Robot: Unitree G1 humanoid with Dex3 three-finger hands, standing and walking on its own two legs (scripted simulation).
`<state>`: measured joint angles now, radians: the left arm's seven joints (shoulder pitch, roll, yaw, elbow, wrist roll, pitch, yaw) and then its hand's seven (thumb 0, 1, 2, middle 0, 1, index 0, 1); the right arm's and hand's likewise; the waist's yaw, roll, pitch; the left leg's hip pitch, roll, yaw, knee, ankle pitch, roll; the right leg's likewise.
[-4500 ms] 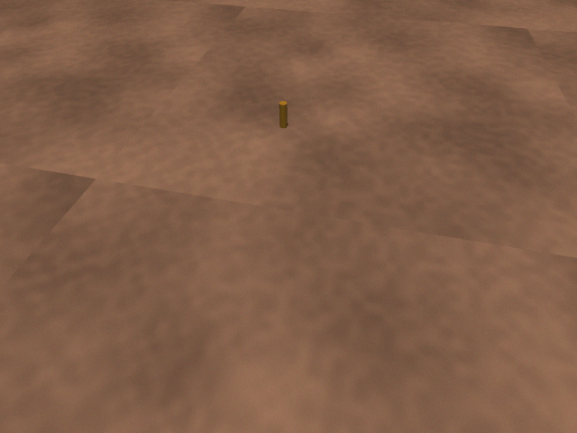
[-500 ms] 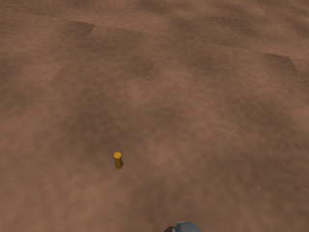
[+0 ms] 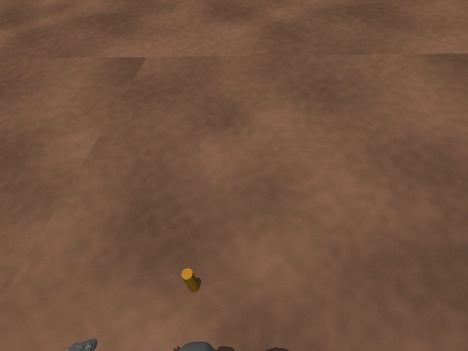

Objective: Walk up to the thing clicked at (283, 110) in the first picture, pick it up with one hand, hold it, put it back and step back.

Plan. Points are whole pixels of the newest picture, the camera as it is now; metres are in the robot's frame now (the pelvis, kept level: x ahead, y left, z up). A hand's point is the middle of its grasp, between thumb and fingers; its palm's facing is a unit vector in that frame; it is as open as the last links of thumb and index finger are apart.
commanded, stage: walk up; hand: left
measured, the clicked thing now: (190, 280) +0.48 +0.26 -0.69
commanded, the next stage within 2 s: none
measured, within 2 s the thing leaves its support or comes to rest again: neither
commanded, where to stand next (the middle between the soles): +0.17 +0.03 m, yaw +2 degrees
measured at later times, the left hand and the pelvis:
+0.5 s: hand out of the picture +0.13 +0.30 -0.17, palm faces -0.03 -0.95 -0.32, open 7.4 cm; pelvis +0.09 +0.04 +0.00, yaw +1 degrees
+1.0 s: hand (118, 318) +0.21 +0.27 -0.14, palm faces -0.01 -0.94 -0.35, open 7.4 cm; pelvis +0.11 +0.02 +0.00, yaw +0 degrees
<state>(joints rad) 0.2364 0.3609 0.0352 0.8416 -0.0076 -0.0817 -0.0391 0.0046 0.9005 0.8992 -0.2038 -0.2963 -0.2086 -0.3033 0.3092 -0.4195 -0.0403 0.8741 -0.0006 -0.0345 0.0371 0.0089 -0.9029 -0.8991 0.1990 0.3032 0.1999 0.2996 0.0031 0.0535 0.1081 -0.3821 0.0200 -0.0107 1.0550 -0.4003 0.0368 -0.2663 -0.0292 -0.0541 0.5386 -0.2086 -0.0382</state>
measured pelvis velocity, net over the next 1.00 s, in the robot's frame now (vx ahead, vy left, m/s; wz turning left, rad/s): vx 0.11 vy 0.02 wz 0.01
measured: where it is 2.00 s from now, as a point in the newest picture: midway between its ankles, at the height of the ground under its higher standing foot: outside the picture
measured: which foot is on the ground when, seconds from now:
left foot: up 0.00-0.24, down 0.26-1.00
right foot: down 0.00-0.28, up 0.30-0.60, down 0.62-1.00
